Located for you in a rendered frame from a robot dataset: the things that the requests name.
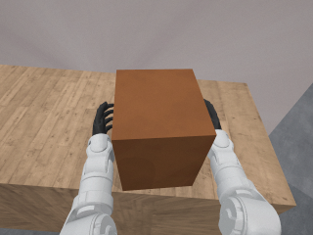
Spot right robot upper arm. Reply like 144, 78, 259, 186
218, 195, 281, 235

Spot left robot hand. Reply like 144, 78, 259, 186
92, 101, 114, 136

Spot left robot upper arm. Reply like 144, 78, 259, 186
60, 212, 117, 235

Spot left robot forearm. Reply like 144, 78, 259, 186
63, 133, 114, 228

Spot right robot hand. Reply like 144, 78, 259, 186
203, 99, 222, 130

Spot carton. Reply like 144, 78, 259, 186
112, 69, 217, 191

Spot right robot forearm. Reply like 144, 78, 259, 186
207, 129, 282, 233

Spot pedestal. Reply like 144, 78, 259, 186
0, 65, 296, 235

